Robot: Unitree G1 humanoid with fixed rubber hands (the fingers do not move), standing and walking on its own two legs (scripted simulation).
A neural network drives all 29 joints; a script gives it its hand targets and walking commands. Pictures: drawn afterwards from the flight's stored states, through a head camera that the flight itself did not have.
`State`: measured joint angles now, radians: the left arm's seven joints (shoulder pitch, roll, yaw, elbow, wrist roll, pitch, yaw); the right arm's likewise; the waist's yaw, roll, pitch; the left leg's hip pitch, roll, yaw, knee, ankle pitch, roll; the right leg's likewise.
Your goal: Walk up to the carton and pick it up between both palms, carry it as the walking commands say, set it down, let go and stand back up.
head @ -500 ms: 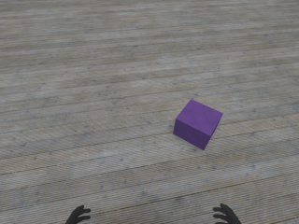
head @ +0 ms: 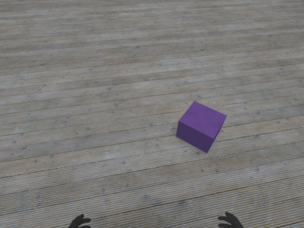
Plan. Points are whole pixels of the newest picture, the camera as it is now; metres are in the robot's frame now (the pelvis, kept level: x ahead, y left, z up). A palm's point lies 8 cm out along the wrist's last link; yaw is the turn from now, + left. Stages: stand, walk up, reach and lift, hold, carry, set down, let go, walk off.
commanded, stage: stand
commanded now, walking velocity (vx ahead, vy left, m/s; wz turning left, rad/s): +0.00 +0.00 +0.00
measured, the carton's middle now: (200, 126) +0.94 -0.39 -0.66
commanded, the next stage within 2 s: walk up in 1.58 s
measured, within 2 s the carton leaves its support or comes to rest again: neither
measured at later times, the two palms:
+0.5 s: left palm out of the picture +0.10 +0.23 -0.11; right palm out of the picture +0.10 -0.23 -0.11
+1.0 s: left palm out of the picture +0.05 +0.23 -0.12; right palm out of the picture +0.05 -0.23 -0.12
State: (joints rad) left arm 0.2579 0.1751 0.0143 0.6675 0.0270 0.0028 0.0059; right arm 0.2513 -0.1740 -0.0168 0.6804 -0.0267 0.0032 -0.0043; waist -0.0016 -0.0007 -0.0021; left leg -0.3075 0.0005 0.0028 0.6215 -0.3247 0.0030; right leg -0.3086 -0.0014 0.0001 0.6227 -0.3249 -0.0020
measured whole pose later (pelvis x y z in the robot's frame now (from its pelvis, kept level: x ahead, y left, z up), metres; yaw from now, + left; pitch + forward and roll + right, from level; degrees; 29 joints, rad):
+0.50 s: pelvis +0.00 +0.00 +0.00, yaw +0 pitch +0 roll +0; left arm 0.27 0.17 0.03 0.72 0.02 0.00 0.01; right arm 0.26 -0.17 -0.03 0.74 -0.02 0.00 -0.01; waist 0.00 0.00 0.00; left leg -0.28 0.00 0.00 0.59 -0.31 0.00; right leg -0.28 0.00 0.00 0.59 -0.31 0.00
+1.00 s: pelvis +0.00 +0.00 +0.01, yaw +0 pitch -1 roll +0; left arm 0.29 0.17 0.03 0.87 0.02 0.00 0.03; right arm 0.28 -0.17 -0.04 0.88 -0.02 0.00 -0.02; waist 0.00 0.00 0.02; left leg -0.23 0.00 0.00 0.52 -0.27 0.00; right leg -0.23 0.00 0.00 0.52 -0.27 0.00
